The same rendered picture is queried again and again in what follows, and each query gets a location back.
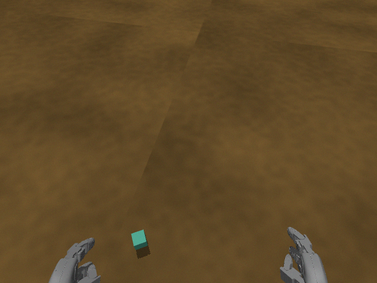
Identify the left robot hand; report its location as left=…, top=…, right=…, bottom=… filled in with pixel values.
left=48, top=238, right=101, bottom=283

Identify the cube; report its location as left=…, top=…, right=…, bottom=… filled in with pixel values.
left=131, top=230, right=148, bottom=250

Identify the right robot hand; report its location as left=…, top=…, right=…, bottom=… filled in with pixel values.
left=280, top=227, right=328, bottom=283

